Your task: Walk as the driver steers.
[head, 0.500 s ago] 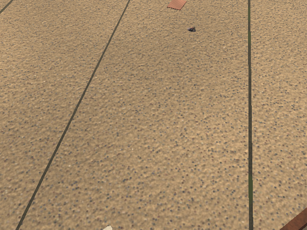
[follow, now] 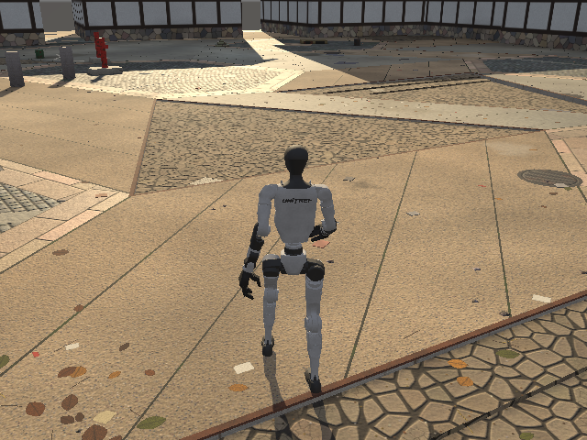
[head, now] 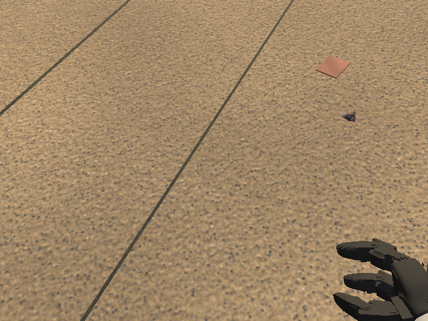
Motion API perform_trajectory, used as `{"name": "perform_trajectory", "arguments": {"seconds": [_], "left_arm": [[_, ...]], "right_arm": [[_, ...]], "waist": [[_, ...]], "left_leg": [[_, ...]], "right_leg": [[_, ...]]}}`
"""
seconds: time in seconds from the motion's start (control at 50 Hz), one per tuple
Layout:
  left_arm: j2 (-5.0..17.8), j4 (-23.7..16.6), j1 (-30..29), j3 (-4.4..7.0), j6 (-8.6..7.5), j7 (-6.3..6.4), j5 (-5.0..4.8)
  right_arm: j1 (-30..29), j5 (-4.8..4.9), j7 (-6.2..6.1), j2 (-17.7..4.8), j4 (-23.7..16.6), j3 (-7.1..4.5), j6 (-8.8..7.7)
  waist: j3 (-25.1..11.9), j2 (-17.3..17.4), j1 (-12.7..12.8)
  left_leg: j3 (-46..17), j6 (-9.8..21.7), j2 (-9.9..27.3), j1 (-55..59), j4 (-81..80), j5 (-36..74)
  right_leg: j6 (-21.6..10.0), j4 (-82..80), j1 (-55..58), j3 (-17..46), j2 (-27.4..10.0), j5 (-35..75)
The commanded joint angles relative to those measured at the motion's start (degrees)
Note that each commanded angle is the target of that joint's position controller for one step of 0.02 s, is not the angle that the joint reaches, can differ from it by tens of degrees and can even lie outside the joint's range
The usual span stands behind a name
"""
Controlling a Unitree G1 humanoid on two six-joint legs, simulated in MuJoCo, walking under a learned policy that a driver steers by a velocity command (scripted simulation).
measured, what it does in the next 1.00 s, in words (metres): walks ahead: left foot, then right foot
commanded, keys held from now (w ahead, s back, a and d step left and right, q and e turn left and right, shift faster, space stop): w+e+shift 0.46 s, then w+q+shift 0.26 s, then q+shift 0.28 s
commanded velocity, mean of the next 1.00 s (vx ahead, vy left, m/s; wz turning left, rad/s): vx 0.88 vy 0.00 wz -0.25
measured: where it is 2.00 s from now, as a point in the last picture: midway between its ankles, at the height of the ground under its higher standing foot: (353, 180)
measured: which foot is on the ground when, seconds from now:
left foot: up 0.00-0.08, down 0.10-0.50, up 0.52-0.92, down 0.94-1.00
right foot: down 0.00-0.08, up 0.10-0.48, down 0.50-0.94, up 0.96-1.00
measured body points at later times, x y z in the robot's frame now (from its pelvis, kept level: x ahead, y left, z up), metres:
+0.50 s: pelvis +0.45 -0.07 -0.04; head +0.47 -0.08 +0.40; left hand +0.80 +0.04 -0.08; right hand +0.28 -0.30 -0.17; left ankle +0.23 +0.14 -0.71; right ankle +0.58 -0.16 -0.74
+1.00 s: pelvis +0.86 -0.20 -0.04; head +0.90 -0.22 +0.41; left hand +1.03 +0.04 -0.15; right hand +0.93 -0.51 -0.14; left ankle +1.01 -0.22 -0.74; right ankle +0.63 -0.25 -0.62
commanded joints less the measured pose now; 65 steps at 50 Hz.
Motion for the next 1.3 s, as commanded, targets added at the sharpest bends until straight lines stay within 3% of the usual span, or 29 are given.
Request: {"name": "perform_trajectory", "arguments": {"seconds": [0.02,0.08,0.1,0.12,0.14,0.18,0.26,0.38,0.42,0.48,0.5,0.52,0.54,0.56,0.6,0.66,0.74,0.84,0.86,0.9,0.92,0.94,0.96,0.98,1.0,1.04,1.1,1.16,1.3], "left_arm": [[11.61,-3.93,-5.34,3.07,-0.89,0.35,-0.56],[14.27,-5.14,-9.37,4.03,-1.61,-0.5,-1.15],[9.56,-7.31,-11.05,2.97,-2.52,-0.42,-1.1],[4.0,-9.77,-6.78,1.34,-1.99,-0.01,-2.97],[7.2,-9.28,-10.5,1.59,-0.86,0.29,-1.53],[7.45,-9.56,-18.29,1.9,0.28,-0.76,0.32],[3.37,-13.34,-24.6,0.87,3.41,-2.69,1.51],[4.4,-19.05,-36.25,-1.01,3.5,-5.71,1.43],[5.83,-18.37,-35.32,-0.81,3.28,-5.51,1.15],[11.26,-12.36,-14.22,1.52,2.9,-3.75,1.91],[13.66,-8.62,-5.6,3.09,3.1,-2.29,2.23],[18.83,-8.62,-9.6,4.51,3.6,-0.93,1.73],[23.24,-12.99,-12.98,4.98,3.67,-0.42,2.54],[19.31,-13.52,-13.09,4.8,3.87,0.43,2.03],[13.98,-10.65,-17.65,2.99,1.86,1.04,2.33],[9.7,-8.67,-19.27,1.33,-1.65,0.6,1.64],[7.6,-6.21,-17.75,0.91,-3.8,-0.61,0.79],[9.54,-5.8,-16.9,0.59,-4.69,1.14,-0.86],[13.8,-7.72,-18.24,1.76,-3.07,3.33,-0.89],[16.4,-9.84,-22.11,2.82,-0.15,5.45,-0.2],[16.09,-11.36,-25.99,2.9,0.5,5.34,-0.04],[11.98,-11.79,-28.72,1.99,0.15,3.85,-0.9],[1.65,-14.44,-23.67,-0.59,-1.01,1.52,1.52],[3.79,-15.59,-11.88,-1.41,-2.28,0.47,-0.3],[11.16,-15.84,-15.98,-0.24,-2.74,0.34,-0.55],[11.82,-17.42,-23.24,0.59,-1.48,1.49,0.18],[10.96,-18.33,-24.63,0.93,0.65,2.5,0.89],[7.7,-19.7,-28.84,0.2,0.97,3.33,1.07],[8.3,-20.79,-38.65,1.03,0.57,2.94,-0.03]], "right_arm": [[-4.28,0.64,-0.83,-3.87,-4.09,-1.11,-1.07],[17.78,-0.18,-3.93,-10.23,1.89,-4.36,-1.81],[30.28,-1.34,-5.33,-14.75,3.17,-6.2,-1.79],[28.91,-2.45,-5.36,-17.43,3.33,-6.73,-1.14],[24.2,-1.39,-5.47,-13.47,3.19,-6.73,-0.56],[20.63,-0.81,-4.77,-6.0,4.58,-5.04,-1.24],[23.57,1.09,-4.05,-3.23,9.87,-4.53,-3.19],[20.65,1.34,-4.24,-6.74,12.76,-5.12,-4.1],[23.78,1.45,-4.42,-10.35,13.47,-5.78,-3.86],[22.08,0.88,-5.23,-15.53,12.01,-6.85,-1.46],[21.98,0.37,-4.97,-14.66,12.23,-6.59,-1.05],[23.76,-0.26,-4.21,-6.59,10.89,-4.81,-1.08],[31.63,2.89,-4.43,-6.64,6.14,-3.77,-1.41],[22.69,2.35,-4.68,-10.77,6.2,-4.25,-1.96],[21.0,1.83,-4.09,-8.42,7.53,-3.52,-1.36],[25.04,1.24,-2.37,-5.77,10.87,-3.42,2.57],[14.14,2.05,-1.54,-3.58,8.58,-3.33,2.63],[10.76,1.42,0.81,-0.75,8.49,-2.55,0.43],[9.98,5.11,0.62,-4.19,6.77,-4.36,-0.84],[21.09,5.16,0.73,-9.24,8.67,-6.78,-0.43],[32.16,4.74,0.05,-12.53,11.38,-8.57,0.59],[37.87,4.6,-1.48,-12.69,13.39,-8.88,1.62],[33.72,1.71,-2.41,-13.72,11.81,-7.96,1.41],[28.42,-1.77,-2.32,-16.54,6.99,-8.14,0.03],[21.77,0.04,-2.04,-15.8,2.23,-9.08,0.46],[14.87,4.05,-2.13,-11.17,0.66,-7.67,0.77],[13.15,3.53,-3.07,-10.94,0.48,-8.05,1.51],[15.87,4.01,-5.23,-12.46,1.71,-8.87,3.0],[15.57,4.33,-7.97,-11.72,-0.2,-9.38,6.91]], "waist": [[2.51,-7.23,-5.29],[-10.68,-4.51,-16.56],[-19.57,2.87,-21.06],[-24.7,14.42,-16.8],[-16.51,10.58,-15.67],[-2.76,1.3,-14.26],[4.82,4.16,-10.29],[8.98,0.49,-7.65],[6.7,1.04,-6.75],[-5.41,4.09,4.53],[-8.2,1.05,7.44],[-6.96,-14.17,0.84],[-23.04,-16.51,-4.2],[-18.66,-3.87,-0.51],[-1.79,3.13,-6.72],[4.51,1.28,-12.32],[11.04,-1.09,-10.23],[4.96,-3.25,-9.17],[0.7,-6.78,-8.82],[-5.49,-9.23,-15.58],[-8.83,-8.25,-21.38],[-6.24,1.74,-24.17],[-5.35,20.17,-15.02],[-23.71,13.97,-10.78],[-23.24,1.47,-12.36],[-7.71,-11.2,-7.74],[-1.32,-5.49,-6.13],[-6.05,-2.69,-7.85],[-6.94,5.9,-11.7]], "left_leg": [[3.38,0.21,-3.91,13.97,-8.36,2.15],[0.16,3.92,-1.01,46.45,-9.9,-3.14],[-14.8,5.89,14.14,59.89,-11.48,-23.87],[-41.22,10.53,26.9,66.39,-21.08,-39.94],[-43.51,11.69,24.1,58.33,-25.1,-44.21],[-24.76,10.36,18.54,44.34,-25.55,-23.26],[-7.26,7.66,15.64,36.49,-29.21,0.0],[15.83,3.08,8.31,27.27,-35.35,20.88],[17.37,2.56,8.9,31.78,-28.98,47.73],[15.2,3.3,12.36,30.89,1.17,64.92],[15.05,3.36,9.24,21.48,19.33,45.06],[14.25,2.25,-0.9,6.39,45.15,-20.1],[0.83,2.21,-2.37,-7.12,58.54,-23.64],[-1.36,2.51,-0.35,-9.94,56.71,-15.14],[-2.24,2.74,3.97,-5.95,46.55,-11.11],[-5.09,1.94,6.4,4.4,36.47,-10.16],[-1.83,2.86,5.42,-2.14,19.77,3.88],[11.14,5.49,-2.1,9.81,-4.76,23.98],[9.72,4.57,-4.96,11.6,-4.62,21.56],[10.16,4.93,-8.15,21.77,-5.54,17.49],[7.07,6.72,-7.55,34.57,-5.01,17.99],[1.23,9.32,-3.32,42.78,-12.88,25.68],[-13.22,14.13,2.37,52.21,-3.36,57.15],[-38.63,27.16,16.53,60.87,-11.43,45.87],[-40.47,26.59,14.83,54.72,-17.94,25.66],[-35.12,21.68,8.97,35.23,-23.91,5.3],[-25.52,18.0,2.05,21.16,-23.48,20.96],[-21.32,14.54,-1.53,22.99,-18.77,33.59],[-27.84,6.54,-3.62,29.66,-14.94,15.48]], "right_leg": [[-7.96,-1.94,-8.72,10.62,-10.1,26.63],[-4.14,27.15,-19.05,6.5,-5.43,38.19],[-4.26,44.86,-28.13,2.71,-2.48,14.13],[-3.01,60.55,-42.57,-2.49,1.0,-11.0],[-3.7,64.92,-48.71,-3.89,-3.0,-4.19],[-3.07,62.08,-48.5,-4.7,-6.56,1.44],[-1.72,58.21,-50.41,-5.17,-10.1,1.01],[-3.68,34.68,-35.65,-15.59,-6.47,19.58],[-5.74,31.17,-27.61,-19.79,-1.45,19.7],[-9.88,28.24,-2.17,-16.14,3.01,11.64],[-11.1,23.3,12.18,-10.82,1.9,9.5],[-10.39,23.17,18.13,2.99,-8.5,10.76],[-20.63,13.12,31.59,32.51,-24.55,6.94],[-17.98,4.93,23.98,32.61,-22.03,-4.77],[-14.16,1.06,0.72,20.02,-19.75,-3.32],[-10.09,-4.8,-17.35,6.34,-16.21,1.46],[-4.94,-8.85,-15.55,-10.28,-10.44,24.76],[0.21,-0.74,-4.84,-21.43,-8.29,55.31],[2.97,5.49,-0.22,-19.74,-8.97,63.32],[5.5,19.49,1.91,-19.58,-10.5,71.02],[5.98,33.25,-4.55,-18.63,-10.13,67.76],[7.82,55.68,-14.48,-19.03,-2.32,25.67],[8.56,77.69,-34.85,-12.62,5.97,-22.32],[8.2,87.47,-40.99,1.41,6.01,-20.4],[5.38,81.11,-38.69,3.0,2.77,-14.17],[4.99,69.99,-39.5,0.87,-1.25,-9.04],[7.44,57.32,-34.17,0.1,-2.7,-6.85],[9.4,46.1,-34.36,-1.08,-0.32,-0.64],[8.68,29.43,-36.31,2.38,2.09,9.26]]}}
Keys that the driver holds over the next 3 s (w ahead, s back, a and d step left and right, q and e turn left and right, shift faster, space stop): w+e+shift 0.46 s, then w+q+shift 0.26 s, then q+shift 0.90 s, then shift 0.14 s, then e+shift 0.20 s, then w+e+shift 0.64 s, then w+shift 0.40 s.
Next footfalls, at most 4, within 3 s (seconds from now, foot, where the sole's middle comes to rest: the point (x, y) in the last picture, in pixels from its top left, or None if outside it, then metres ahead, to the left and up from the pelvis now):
0.10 left None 0.25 0.13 -0.78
0.50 right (325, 290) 0.62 -0.19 -0.78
0.94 left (336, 182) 1.05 -0.23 -0.78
1.46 right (372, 153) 1.22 -0.38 -0.78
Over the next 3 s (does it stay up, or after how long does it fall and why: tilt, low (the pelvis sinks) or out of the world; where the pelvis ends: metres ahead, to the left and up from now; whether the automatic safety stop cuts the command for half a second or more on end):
stays up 1.73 -0.40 -0.02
